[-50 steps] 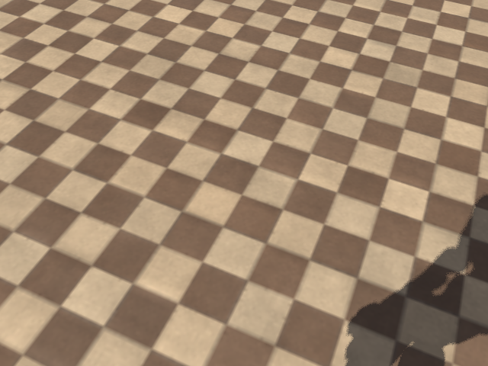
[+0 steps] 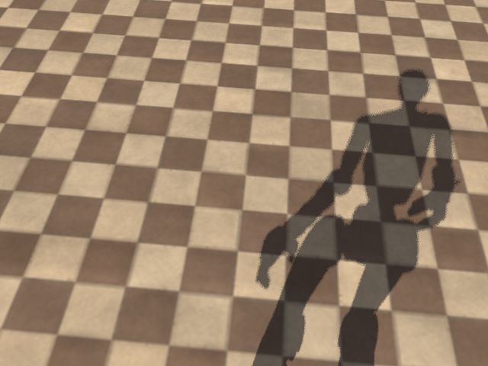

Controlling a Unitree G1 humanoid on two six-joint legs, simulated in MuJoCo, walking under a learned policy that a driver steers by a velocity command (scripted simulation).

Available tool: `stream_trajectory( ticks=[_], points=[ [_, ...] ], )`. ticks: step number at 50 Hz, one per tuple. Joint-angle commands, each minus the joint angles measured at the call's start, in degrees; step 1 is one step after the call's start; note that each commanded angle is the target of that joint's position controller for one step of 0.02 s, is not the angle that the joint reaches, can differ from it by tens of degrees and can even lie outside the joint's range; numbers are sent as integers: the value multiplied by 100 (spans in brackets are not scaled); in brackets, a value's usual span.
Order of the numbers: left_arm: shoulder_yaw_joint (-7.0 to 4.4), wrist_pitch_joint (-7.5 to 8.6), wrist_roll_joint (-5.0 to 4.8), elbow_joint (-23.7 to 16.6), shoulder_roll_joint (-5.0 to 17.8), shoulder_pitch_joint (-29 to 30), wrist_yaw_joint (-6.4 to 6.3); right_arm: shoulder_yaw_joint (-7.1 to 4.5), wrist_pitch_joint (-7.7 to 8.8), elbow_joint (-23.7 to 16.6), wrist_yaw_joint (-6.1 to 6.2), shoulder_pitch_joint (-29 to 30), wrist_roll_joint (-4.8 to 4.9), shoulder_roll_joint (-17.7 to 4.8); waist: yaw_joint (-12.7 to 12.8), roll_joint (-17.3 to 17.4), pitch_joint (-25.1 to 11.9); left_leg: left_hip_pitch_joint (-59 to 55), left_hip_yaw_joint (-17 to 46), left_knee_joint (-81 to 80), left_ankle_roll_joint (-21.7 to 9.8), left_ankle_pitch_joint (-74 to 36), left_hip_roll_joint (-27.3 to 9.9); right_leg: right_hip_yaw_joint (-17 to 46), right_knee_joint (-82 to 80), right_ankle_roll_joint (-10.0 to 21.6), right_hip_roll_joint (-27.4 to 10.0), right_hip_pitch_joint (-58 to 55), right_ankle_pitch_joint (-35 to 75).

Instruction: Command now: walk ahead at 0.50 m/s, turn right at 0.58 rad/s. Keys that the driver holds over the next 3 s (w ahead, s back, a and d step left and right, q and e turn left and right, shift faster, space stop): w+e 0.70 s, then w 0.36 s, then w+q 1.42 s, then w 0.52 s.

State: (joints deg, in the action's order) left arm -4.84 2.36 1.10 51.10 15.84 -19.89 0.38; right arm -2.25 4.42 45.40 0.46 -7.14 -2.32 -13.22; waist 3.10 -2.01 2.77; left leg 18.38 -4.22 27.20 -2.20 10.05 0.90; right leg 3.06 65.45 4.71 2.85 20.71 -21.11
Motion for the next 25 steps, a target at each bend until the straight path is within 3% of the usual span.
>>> stream_trajectory(
  ticks=[1, 5, 10, 14, 17, 19, 20, 21, 22, 23, 24, 25],
  points=[
    [-27, -120, 100, -372, 155, -159, 149, -116, 148, -30, -1, -718, 74, -448, -207, 783, -297, -1132, 1492, -1541, -572, -827, -1601, 102, 224, -85, -544, 1201, 357],
    [15, -220, 116, -707, 99, 533, 281, -158, 260, 103, -33, -1037, 143, -533, -216, 724, -210, -1316, 724, -1742, -652, -1612, -1617, -16, 47, -160, -671, 1874, 940],
    [143, -175, 81, -1114, -15, 1561, 399, -169, 228, 230, -35, -1300, 121, -596, -384, 693, 56, -1333, -167, -1820, -541, -1897, -1394, -397, -1500, -201, -659, 1827, 1965],
    [200, -158, 108, -1408, 3, 2209, 461, -226, 163, 363, 25, -1645, 125, -816, -563, 685, 207, -1821, -496, -1716, -476, -2243, -1603, -806, -2537, 2, -593, 1528, 1803],
    [159, -165, 158, -1477, 107, 2184, 412, -261, 34, 466, 81, -1803, 110, -994, -489, 770, 59, -2312, -816, -946, -382, -4061, -1689, -1118, -2943, 281, -228, 1030, 1005],
    [59, -127, 184, -1285, 279, 1389, 340, -295, -80, 489, 104, -1840, 111, -1172, -146, 827, -478, -2389, -966, 500, -349, -5184, -1694, -1216, -3224, 545, 211, 40, 540],
    [-41, -73, 233, -993, 435, 478, 267, -287, -126, 430, 100, -1782, 134, -1183, 262, 601, -999, -1830, -1090, 1782, -216, -4556, -1590, -1076, -3673, 721, 333, -1211, 766],
    [-212, -61, 285, -863, 973, -217, 168, -211, -120, 173, 57, -1841, 172, -891, 475, -100, -1655, -200, -1106, 3561, 2, -2208, -1344, 575, -3884, 1113, -852, -2890, -94],
    [-329, -115, 96, -1013, 1499, 2, 124, -181, -74, -281, -42, -1679, 168, -610, 129, -1160, -2022, 1951, -508, 5411, 326, 2130, -133, 3706, -4601, 1818, -2273, -4000, 264],
    [-314, -190, 18, -1030, 1369, -196, 68, -235, -31, -439, -63, -979, 100, -951, 429, -223, -1707, 2565, 414, 5569, 301, 1713, -313, 3417, -4828, 1782, -2194, -3798, 1122],
    [-246, -177, -16, -922, 1121, 34, 13, -171, 31, -496, -83, -807, 172, -774, 216, -25, -1022, 2639, 490, 5261, 251, 1194, -569, 2571, -4816, 1672, -2058, -3152, 1777],
    [-165, -132, -44, -888, 832, 263, -2, -153, 57, -394, -73, -954, 163, -731, -85, 261, -549, 2259, 502, 4606, 242, 966, -768, 2019, -4908, 1410, -1745, -2330, 2509]
  ],
)
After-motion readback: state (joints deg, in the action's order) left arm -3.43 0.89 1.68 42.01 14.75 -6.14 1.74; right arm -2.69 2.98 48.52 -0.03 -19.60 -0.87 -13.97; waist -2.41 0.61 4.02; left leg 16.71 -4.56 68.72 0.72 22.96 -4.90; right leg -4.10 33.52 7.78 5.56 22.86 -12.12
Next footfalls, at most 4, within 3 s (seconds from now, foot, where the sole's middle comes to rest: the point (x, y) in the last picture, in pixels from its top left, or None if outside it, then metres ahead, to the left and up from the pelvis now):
0.40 right None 0.33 -0.14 -0.77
0.96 left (307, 289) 0.69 -0.14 -0.77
1.48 right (400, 256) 0.82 -0.43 -0.77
2.00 left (340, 176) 1.12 -0.27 -0.77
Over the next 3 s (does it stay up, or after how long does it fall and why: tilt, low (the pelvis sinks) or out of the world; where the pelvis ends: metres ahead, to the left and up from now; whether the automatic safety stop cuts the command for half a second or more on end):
stays up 1.49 -0.26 0.00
